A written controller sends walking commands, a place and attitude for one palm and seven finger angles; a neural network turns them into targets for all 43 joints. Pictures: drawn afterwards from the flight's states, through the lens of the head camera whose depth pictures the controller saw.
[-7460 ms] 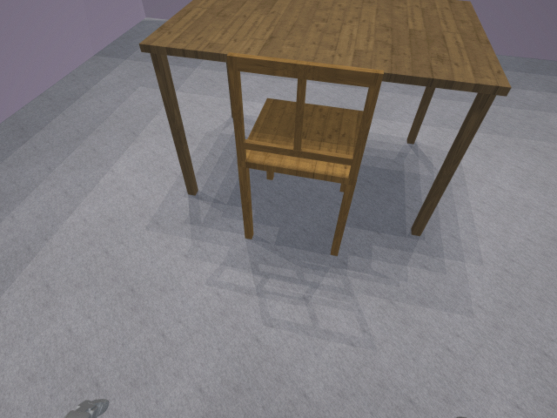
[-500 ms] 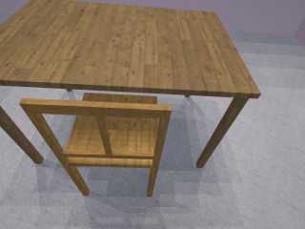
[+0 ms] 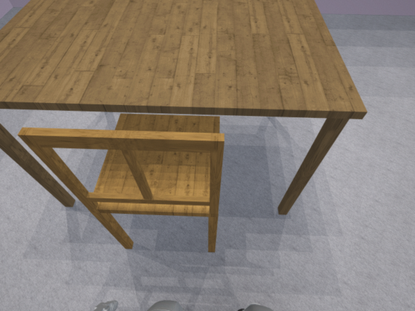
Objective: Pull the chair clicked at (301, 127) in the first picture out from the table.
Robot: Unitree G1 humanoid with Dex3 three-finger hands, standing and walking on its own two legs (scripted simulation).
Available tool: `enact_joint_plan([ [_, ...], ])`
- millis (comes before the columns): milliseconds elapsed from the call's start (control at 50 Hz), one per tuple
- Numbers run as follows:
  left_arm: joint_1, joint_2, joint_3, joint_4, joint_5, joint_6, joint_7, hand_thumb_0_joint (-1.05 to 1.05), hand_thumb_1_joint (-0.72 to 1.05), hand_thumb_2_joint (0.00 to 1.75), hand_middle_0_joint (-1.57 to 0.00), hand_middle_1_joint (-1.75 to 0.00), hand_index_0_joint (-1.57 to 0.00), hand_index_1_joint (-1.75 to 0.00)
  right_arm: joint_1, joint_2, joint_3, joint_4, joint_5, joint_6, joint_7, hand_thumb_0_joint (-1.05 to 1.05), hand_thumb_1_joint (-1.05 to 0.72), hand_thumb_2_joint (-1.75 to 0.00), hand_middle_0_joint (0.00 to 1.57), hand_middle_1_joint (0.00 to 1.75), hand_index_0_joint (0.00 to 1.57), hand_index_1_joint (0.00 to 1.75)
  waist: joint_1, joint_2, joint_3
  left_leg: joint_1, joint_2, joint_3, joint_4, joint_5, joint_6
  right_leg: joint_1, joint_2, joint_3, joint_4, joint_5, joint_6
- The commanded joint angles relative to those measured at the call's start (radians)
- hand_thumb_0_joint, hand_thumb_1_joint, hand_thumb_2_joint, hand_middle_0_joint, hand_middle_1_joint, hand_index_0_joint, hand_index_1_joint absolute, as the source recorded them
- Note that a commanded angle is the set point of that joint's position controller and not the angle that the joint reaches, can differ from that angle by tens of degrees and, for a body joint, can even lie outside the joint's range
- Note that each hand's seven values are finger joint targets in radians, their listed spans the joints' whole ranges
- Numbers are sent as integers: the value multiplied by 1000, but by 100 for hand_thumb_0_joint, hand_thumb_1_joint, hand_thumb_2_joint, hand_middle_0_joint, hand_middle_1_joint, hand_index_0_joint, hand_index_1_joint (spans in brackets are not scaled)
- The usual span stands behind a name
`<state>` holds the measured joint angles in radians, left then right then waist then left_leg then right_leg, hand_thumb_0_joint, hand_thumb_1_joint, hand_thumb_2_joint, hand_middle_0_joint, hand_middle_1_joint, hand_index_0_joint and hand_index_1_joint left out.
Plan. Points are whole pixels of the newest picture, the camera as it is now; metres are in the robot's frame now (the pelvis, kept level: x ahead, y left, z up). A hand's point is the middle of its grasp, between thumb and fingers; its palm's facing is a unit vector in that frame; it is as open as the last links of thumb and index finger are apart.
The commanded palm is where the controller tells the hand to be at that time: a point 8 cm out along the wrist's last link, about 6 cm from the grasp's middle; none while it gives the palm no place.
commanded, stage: come to a stop and stand still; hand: left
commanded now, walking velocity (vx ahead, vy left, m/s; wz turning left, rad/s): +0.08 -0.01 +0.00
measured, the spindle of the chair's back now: (139, 175) +0.42 +0.21 -0.09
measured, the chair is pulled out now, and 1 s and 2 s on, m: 0.00 0.00 0.00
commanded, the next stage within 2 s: look again from close up in 0.26 s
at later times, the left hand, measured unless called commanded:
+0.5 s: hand out of the picture -0.04 +0.18 -0.16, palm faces -0.01 -0.98 -0.21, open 7.4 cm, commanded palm none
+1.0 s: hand out of the picture +0.04 +0.17 -0.16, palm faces -0.02 -0.97 -0.24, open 7.3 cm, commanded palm none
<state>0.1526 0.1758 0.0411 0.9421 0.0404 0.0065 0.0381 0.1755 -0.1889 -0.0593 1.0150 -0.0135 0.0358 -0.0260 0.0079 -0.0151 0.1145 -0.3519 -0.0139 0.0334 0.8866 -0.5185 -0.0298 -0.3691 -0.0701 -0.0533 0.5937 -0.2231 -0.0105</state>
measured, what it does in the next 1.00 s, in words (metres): steps on the spot: left foot, then right foot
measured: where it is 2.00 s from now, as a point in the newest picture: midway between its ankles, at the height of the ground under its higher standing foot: outside the picture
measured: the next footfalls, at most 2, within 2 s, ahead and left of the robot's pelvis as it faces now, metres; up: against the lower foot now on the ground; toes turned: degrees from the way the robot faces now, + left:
left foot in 0.08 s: +0.02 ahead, +0.13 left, +0.00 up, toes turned +2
right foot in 0.34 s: +0.01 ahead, -0.10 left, +0.00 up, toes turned -1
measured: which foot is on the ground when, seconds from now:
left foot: up 0.00-0.06, down 0.08-1.00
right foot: down 0.00-0.12, up 0.14-0.32, down 0.34-1.00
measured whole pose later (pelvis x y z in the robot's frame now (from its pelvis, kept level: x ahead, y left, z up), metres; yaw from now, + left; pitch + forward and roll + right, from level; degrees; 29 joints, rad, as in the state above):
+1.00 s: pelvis +0.01 -0.01 +0.01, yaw -2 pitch -1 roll +1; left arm 0.26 0.17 -0.01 1.08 0.01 -0.03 0.04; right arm 0.25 -0.17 0.01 1.11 -0.01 -0.02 -0.03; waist 0.00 0.01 0.03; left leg -0.14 0.02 0.06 0.44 -0.28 -0.02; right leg -0.15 0.02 0.00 0.49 -0.32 -0.04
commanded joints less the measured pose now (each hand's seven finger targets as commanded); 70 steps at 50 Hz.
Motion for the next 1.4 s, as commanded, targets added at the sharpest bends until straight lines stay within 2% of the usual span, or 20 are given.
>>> enact_joint_plan([
  [0,77,195,46,-35,-11,5,7,0,90,90,-20,-30,-20,-30,157,-11,13,-25,4,-24,7,0,-90,-90,20,30,20,30,-9,-144,-195,172,-9,40,-339,181,5,78,-187,220,-170,204,-143],
  [20,59,180,39,-33,-16,7,3,0,90,90,-20,-30,-20,-30,192,-9,16,-3,5,-28,7,0,-90,-90,20,30,20,30,-31,-129,-192,276,-11,51,-452,257,7,10,-140,182,-167,43,-98],
  [40,42,143,28,-43,-21,15,0,0,90,90,-20,-30,-20,-30,207,-43,15,0,1,-33,6,0,-90,-90,20,30,20,30,-39,-46,-147,305,43,3,-523,241,23,-58,-85,137,-134,-130,-49],
  [60,45,87,18,-51,-25,23,-7,0,90,90,-20,-30,-20,-30,186,-88,13,-12,-13,-38,6,0,-90,-90,20,30,20,30,-28,132,-93,204,180,-187,-617,165,76,-85,3,68,-61,-231,3],
  [80,35,65,11,-43,-22,25,-6,0,90,90,-20,-30,-20,-30,127,-119,13,-27,-17,-39,7,0,-90,-90,20,30,20,30,-26,257,-37,32,287,-329,-727,24,145,-14,39,4,41,-240,29],
  [100,27,74,10,-21,-14,23,-7,0,90,90,-20,-30,-20,-30,76,-106,21,-34,-17,-47,5,0,-90,-90,20,30,20,30,-13,255,3,-70,289,-346,-770,-22,173,57,24,34,116,-202,19],
  [140,103,50,6,20,-10,18,-22,0,90,90,-20,-30,-20,-30,41,-101,24,-28,-17,-50,-2,0,-90,-90,20,30,20,30,21,160,-9,-41,253,-281,-738,7,169,75,38,34,161,-161,6],
  [240,125,23,-7,53,-20,-12,-26,0,90,90,-20,-30,-20,-30,134,-86,23,28,-13,-57,-10,0,-90,-90,20,30,20,30,-11,127,-19,138,216,-215,-640,260,154,74,45,18,-69,-140,10],
  [300,213,60,-11,113,-30,-36,-13,0,90,90,-20,-30,-20,-30,157,-48,38,53,2,-73,-12,0,-90,-90,20,30,20,30,-2,44,-109,163,125,-106,-501,490,82,238,-28,112,-225,154,-16],
  [320,215,76,-13,123,-31,-38,-11,0,90,90,-20,-30,-20,-30,162,-34,41,58,5,-77,-11,0,-90,-90,20,30,20,30,-6,55,-98,159,108,-86,-505,502,70,248,-53,114,-212,253,-27],
  [340,256,90,-25,171,-15,-39,34,0,90,90,-20,-30,-20,-30,76,-93,45,6,13,-75,-2,0,-90,-90,20,30,20,30,13,79,-46,137,126,-42,-362,528,41,150,-53,134,-207,273,-22],
  [360,217,108,-27,127,-22,-40,25,0,90,90,-20,-30,-20,-30,129,-47,47,-3,1,-64,5,0,-90,-90,20,30,20,30,-19,40,-88,113,98,-60,-389,240,50,138,-52,150,-213,-87,-50],
  [380,193,98,-28,114,-20,-39,18,0,90,90,-20,-30,-20,-30,159,-67,46,-8,-6,-58,10,0,-90,-90,20,30,20,30,-31,37,-73,78,95,-65,-403,148,58,94,-28,145,-198,-240,-58],
  [400,188,89,-31,102,-20,-39,12,0,90,90,-20,-30,-20,-30,165,-65,47,-16,-8,-57,13,0,-90,-90,20,30,20,30,-34,60,-50,54,97,-84,-427,143,66,70,-11,138,-181,-256,-62],
  [420,197,93,-32,98,-20,-44,6,0,90,90,-20,-30,-20,-30,161,-62,51,-22,-8,-61,14,0,-90,-90,20,30,20,30,-24,89,-71,67,99,-87,-444,182,72,88,-4,132,-176,-210,-62],
  [480,208,71,-41,111,-27,-53,4,0,90,90,-20,-30,-20,-30,177,-56,58,-17,2,-73,7,0,-90,-90,20,30,20,30,-29,-24,-89,113,97,-81,-426,332,74,119,-10,144,-167,-31,-55],
  [540,215,67,-44,120,-32,-53,4,0,90,90,-20,-30,-20,-30,178,-58,60,5,4,-75,3,0,-90,-90,20,30,20,30,-23,-20,-69,141,100,-71,-438,404,70,129,-12,140,-153,85,-48],
  [640,220,73,-43,128,-33,-47,7,0,90,90,-20,-30,-20,-30,170,-55,64,40,4,-72,0,0,-90,-90,20,30,20,30,-15,-24,-33,150,99,-57,-469,408,63,135,-18,143,-166,127,-43],
  [960,187,116,-32,113,-32,-45,9,0,90,90,-20,-30,-20,-30,126,-70,59,67,1,-68,-6,0,-90,-90,20,30,20,30,-7,-7,-89,211,111,-33,-484,491,44,207,-33,158,-185,339,-40],
  [1380,204,109,-38,125,-31,-42,6,0,90,90,-20,-30,-20,-30,128,-68,61,83,4,-65,-8,0,-90,-90,20,30,20,30,-5,0,-67,226,120,-33,-514,448,42,186,-30,162,-231,263,-31],
])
